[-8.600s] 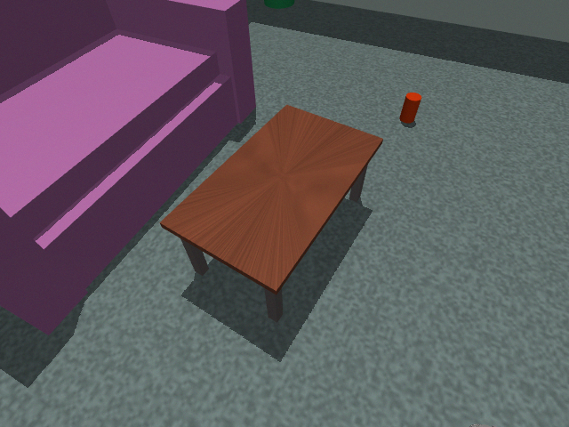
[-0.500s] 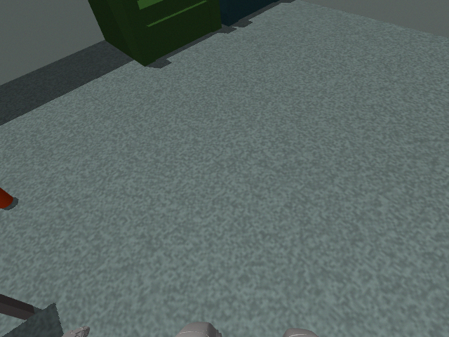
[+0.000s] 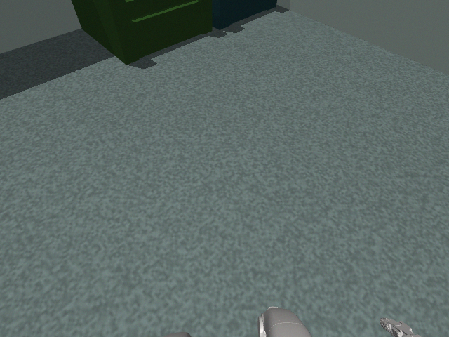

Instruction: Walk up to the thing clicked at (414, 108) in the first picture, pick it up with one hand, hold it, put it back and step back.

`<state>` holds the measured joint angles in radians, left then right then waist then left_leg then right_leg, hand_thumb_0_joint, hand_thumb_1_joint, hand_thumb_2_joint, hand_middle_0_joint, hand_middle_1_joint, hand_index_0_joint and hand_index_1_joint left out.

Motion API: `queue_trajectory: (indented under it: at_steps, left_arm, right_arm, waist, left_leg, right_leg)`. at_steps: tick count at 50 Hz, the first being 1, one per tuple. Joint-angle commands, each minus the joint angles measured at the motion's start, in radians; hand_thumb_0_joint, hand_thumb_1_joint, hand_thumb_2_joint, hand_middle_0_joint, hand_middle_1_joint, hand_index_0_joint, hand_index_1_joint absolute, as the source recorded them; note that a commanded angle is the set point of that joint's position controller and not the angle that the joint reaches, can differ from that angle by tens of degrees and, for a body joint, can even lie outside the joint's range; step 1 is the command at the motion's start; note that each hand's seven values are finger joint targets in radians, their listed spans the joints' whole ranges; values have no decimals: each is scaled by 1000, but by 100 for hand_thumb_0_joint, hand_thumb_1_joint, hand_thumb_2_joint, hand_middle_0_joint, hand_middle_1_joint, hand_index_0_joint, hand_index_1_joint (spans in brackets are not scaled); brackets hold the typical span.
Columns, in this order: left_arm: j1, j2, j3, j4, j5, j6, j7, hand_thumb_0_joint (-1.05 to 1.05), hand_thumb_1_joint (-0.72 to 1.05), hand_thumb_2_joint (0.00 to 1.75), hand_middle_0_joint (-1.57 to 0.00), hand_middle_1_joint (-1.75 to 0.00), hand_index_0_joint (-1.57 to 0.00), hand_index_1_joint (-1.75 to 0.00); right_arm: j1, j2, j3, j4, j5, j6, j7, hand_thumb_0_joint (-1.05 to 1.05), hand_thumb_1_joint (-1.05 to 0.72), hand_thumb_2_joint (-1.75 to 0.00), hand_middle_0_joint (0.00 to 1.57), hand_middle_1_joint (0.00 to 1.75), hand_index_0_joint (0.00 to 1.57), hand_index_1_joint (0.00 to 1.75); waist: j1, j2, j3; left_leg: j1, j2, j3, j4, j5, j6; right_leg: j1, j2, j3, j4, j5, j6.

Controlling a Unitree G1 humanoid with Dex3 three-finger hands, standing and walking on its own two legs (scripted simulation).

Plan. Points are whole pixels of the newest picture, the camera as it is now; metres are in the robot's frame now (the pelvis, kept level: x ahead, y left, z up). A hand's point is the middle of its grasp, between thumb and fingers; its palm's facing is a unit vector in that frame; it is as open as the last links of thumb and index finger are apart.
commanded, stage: walk up
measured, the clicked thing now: out of the picture +0.72 +1.35 -0.69
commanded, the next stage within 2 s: stand in 1.60 s
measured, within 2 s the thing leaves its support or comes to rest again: neither
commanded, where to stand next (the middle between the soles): +0.31 +0.02 m, yaw +1 degrees
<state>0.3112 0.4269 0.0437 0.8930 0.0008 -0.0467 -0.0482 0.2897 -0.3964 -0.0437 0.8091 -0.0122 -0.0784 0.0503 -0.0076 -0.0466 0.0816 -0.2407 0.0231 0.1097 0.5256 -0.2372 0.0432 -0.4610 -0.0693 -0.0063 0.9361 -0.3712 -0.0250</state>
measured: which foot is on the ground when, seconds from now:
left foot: down 0.00-0.18, up 0.20-0.50, down 0.52-1.00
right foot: up 0.00-0.14, down 0.16-0.54, up 0.56-0.86, down 0.88-1.00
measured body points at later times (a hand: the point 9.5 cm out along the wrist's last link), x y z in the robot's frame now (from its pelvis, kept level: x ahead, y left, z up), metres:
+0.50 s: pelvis +0.16 +0.01 -0.01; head +0.17 +0.01 +0.44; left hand +0.18 +0.34 -0.11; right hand +0.24 -0.31 -0.12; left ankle +0.25 +0.14 -0.72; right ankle +0.15 -0.14 -0.73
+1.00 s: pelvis +0.23 +0.03 -0.01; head +0.26 +0.02 +0.43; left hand +0.32 +0.33 -0.13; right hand +0.31 -0.28 -0.14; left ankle +0.26 +0.14 -0.73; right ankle +0.29 -0.11 -0.73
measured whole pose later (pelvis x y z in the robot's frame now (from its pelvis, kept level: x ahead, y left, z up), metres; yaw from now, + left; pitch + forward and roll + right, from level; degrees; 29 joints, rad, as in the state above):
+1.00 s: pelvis +0.23 +0.03 -0.01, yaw -1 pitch -3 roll +0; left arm 0.16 0.37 0.01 0.98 0.00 -0.01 -0.01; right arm 0.19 -0.38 0.00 0.94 0.01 -0.02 0.00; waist -0.01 0.01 0.11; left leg -0.30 0.03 0.08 0.67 -0.32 0.01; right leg -0.35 -0.04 -0.01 0.67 -0.28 0.01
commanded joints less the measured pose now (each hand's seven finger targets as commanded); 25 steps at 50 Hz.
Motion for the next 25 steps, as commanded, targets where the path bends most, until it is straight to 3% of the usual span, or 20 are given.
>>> queue_trajectory:
  at_steps: [1, 2, 5, 6, 7, 8, 9, 10, 11, 13, 15, 18, 20, 22, 23, 25]
  left_arm:
    - [7, 173, 60, -80, 12, -33, -7, 0, 90, 90, -20, -30, -20, -30]
    - [2, 175, 62, -74, 14, -35, -8, 0, 90, 90, -20, -30, -20, -30]
    - [30, 175, 71, -57, 16, -41, -8, 0, 90, 90, -20, -30, -20, -30]
    - [76, 181, 76, -39, 17, -48, -2, 0, 90, 90, -20, -30, -20, -30]
    - [115, 202, 87, -30, 20, -56, 6, 0, 90, 90, -20, -30, -20, -30]
    - [181, 246, 104, -22, 24, -65, 19, 0, 90, 90, -20, -30, -20, -30]
    - [207, 331, 118, -43, 23, -78, 30, 0, 90, 90, -20, -30, -20, -30]
    - [157, 350, 112, -53, 9, -70, 27, 0, 90, 90, -20, -30, -20, -30]
    - [123, 320, 107, -70, -4, -67, 28, 0, 90, 90, -20, -30, -20, -30]
    - [80, 282, 92, -79, -3, -66, 35, 0, 90, 90, -20, -30, -20, -30]
    - [39, 271, 87, -90, 2, -66, 33, 0, 90, 90, -20, -30, -20, -30]
    - [25, 275, 90, -111, 8, -64, 27, 0, 90, 90, -20, -30, -20, -30]
    - [25, 282, 89, -118, 12, -61, 23, 0, 90, 90, -20, -30, -20, -30]
    - [13, 282, 84, -125, 13, -56, 22, 0, 90, 90, -20, -30, -20, -30]
    - [-6, 280, 79, -125, 12, -50, 22, 0, 90, 90, -20, -30, -20, -30]
    - [-33, 230, 57, -132, 9, -37, 24, 0, 90, 90, -20, -30, -20, -30]
  right_arm:
    - [43, -297, -94, -64, 6, -17, -9, 0, -90, -90, 20, 30, 20, 30]
    - [36, -291, -91, -69, 6, -15, -7, 0, -90, -90, 20, 30, 20, 30]
    - [-12, -294, -88, -86, 9, -3, -2, 0, -90, -90, 20, 30, 20, 30]
    - [-23, -276, -81, -95, 11, 2, -1, 0, -90, -90, 20, 30, 20, 30]
    - [-17, -235, -64, -96, 7, 6, -1, 0, -90, -90, 20, 30, 20, 30]
    - [16, -180, -44, -101, 8, 5, -3, 0, -90, -90, 20, 30, 20, 30]
    - [39, -122, -21, -118, 9, 7, -3, 0, -90, -90, 20, 30, 20, 30]
    - [-4, -231, -53, -99, -2, 19, -18, 0, -90, -90, 20, 30, 20, 30]
    - [5, -256, -59, -77, 7, 21, -19, 0, -90, -90, 20, 30, 20, 30]
    - [27, -242, -61, -44, 14, 22, -13, 0, -90, -90, 20, 30, 20, 30]
    - [77, -235, -67, -11, 8, 25, -1, 0, -90, -90, 20, 30, 20, 30]
    - [53, -216, -71, -11, -4, 30, 17, 0, -90, -90, 20, 30, 20, 30]
    - [11, -207, -74, -20, -6, 27, 24, 0, -90, -90, 20, 30, 20, 30]
    - [-5, -202, -77, -19, -5, 18, 25, 0, -90, -90, 20, 30, 20, 30]
    - [9, -193, -77, -8, -5, 13, 19, 0, -90, -90, 20, 30, 20, 30]
    - [99, -201, -83, 32, -8, 0, -1, 0, -90, -90, 20, 30, 20, 30]
  waist:
    - [-19, 217, -26]
    - [-17, 197, -27]
    - [15, 181, -32]
    - [46, 132, -52]
    - [69, 59, -79]
    - [107, -109, -110]
    - [99, -270, -103]
    - [93, -137, -34]
    - [78, -54, -6]
    - [52, -71, -4]
    - [23, -117, -17]
    - [29, -133, -7]
    - [36, -137, -4]
    - [34, -119, -16]
    - [19, -111, -19]
    - [-45, -16, -76]
  left_leg:
    - [15, 276, -251, -256, -54, 206]
    - [-11, 245, -223, -249, -78, 194]
    - [-93, 228, -200, -183, -200, 161]
    - [-131, 212, -186, -107, -201, 134]
    - [-174, 167, -139, 9, -174, 108]
    - [-269, 91, -73, 258, -140, 67]
    - [-459, -35, -29, 522, -285, -4]
    - [-475, 12, -133, 572, -336, -6]
    - [-473, 31, -177, 581, -287, -9]
    - [-426, 58, -189, 534, -199, -7]
    - [-339, 67, -164, 460, -140, -21]
    - [-259, 71, -110, 312, -103, -41]
    - [-205, 65, -87, 227, -62, -41]
    - [-145, 46, -67, 146, -36, -42]
    - [-86, 36, -52, 97, 1, -41]
    - [118, -7, -25, 17, 43, -27]
  right_leg:
    - [14, -34, -10, -205, 75, 9]
    - [42, -20, -26, -239, 110, 11]
    - [180, 21, -62, -329, 159, 2]
    - [281, 41, -64, -370, 190, -3]
    - [384, 53, -58, -411, 149, -9]
    - [499, -40, 120, -532, -21, -49]
    - [549, -310, 587, -689, -122, -152]
    - [437, -388, 678, -706, -179, -262]
    - [406, -355, 584, -695, -123, -272]
    - [364, -262, 397, -677, -8, -213]
    - [294, -213, 257, -673, 55, -194]
    - [209, -198, 175, -686, -37, -206]
    - [163, -188, 157, -684, -102, -195]
    - [154, -177, 128, -644, -80, -182]
    - [123, -172, 105, -602, -46, -173]
    - [48, -138, 44, -413, 98, -125]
